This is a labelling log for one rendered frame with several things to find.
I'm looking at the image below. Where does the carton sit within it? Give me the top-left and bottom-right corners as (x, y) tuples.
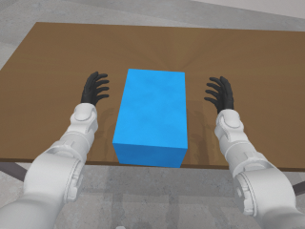
(112, 69), (188, 168)

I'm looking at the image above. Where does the left robot hand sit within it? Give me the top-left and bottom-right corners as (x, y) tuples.
(80, 72), (110, 107)

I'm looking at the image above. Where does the robot right upper arm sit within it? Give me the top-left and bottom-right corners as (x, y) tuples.
(234, 168), (305, 229)

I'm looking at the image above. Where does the table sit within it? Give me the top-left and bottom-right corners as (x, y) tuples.
(0, 22), (305, 196)

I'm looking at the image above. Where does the right robot hand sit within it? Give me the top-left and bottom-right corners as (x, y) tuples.
(204, 76), (234, 114)

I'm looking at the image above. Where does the robot left upper arm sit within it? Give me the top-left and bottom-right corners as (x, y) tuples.
(0, 153), (85, 229)

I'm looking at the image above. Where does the robot left forearm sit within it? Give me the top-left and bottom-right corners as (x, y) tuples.
(23, 103), (98, 193)

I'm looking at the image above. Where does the robot right forearm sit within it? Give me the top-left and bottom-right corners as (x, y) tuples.
(214, 109), (296, 206)

